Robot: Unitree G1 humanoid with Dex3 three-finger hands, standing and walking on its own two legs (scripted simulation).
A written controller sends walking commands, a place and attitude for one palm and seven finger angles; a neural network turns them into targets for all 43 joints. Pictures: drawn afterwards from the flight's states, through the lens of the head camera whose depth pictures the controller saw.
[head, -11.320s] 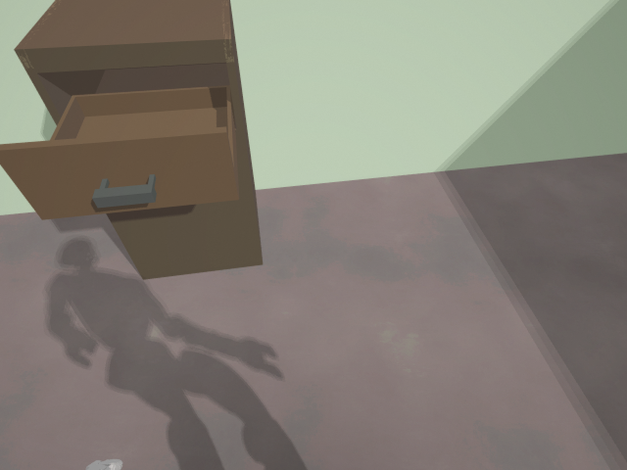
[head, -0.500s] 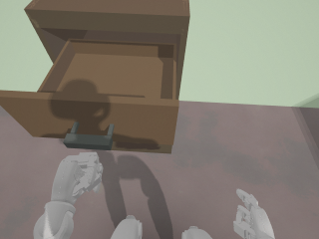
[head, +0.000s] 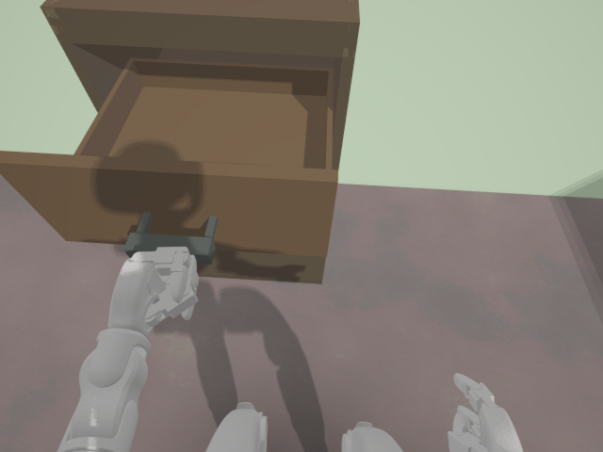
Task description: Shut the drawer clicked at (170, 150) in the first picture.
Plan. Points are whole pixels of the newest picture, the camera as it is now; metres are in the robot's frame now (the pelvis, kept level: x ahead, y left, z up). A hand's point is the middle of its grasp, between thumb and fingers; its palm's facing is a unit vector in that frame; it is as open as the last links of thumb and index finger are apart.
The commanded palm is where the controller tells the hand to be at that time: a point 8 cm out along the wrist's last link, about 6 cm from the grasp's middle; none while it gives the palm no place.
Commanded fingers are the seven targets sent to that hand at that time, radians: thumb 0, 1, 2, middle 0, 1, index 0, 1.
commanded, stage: push the drawer shut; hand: left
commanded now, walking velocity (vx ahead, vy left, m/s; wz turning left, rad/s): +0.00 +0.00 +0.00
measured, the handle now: (175, 234) +0.39 +0.19 +0.05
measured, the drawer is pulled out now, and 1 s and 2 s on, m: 0.26 0.13 0.00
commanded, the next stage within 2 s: none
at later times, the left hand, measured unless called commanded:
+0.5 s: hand (200, 246) +0.37 +0.15 +0.05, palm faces -0.08 -1.00 -0.04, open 2.9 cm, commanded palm +0.36 +0.21 +0.05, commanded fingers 0.00 0.90 0.90 -1.40 -1.60 -1.40 -1.60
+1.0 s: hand (208, 207) +0.43 +0.15 +0.05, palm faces -0.07 -1.00 -0.04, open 2.9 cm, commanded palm +0.42 +0.20 +0.05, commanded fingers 0.00 0.90 0.90 -1.40 -1.60 -1.40 -1.60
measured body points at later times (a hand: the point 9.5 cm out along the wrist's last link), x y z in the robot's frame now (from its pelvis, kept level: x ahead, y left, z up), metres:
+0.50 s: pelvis -0.01 +0.01 +0.00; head +0.07 +0.02 +0.45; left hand +0.37 +0.20 +0.05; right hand +0.11 -0.25 -0.10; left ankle +0.04 +0.12 -0.65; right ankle -0.01 -0.11 -0.65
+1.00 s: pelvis -0.01 +0.01 +0.00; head +0.09 +0.02 +0.44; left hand +0.43 +0.20 +0.05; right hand +0.06 -0.25 -0.12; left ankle +0.04 +0.12 -0.65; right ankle -0.01 -0.11 -0.65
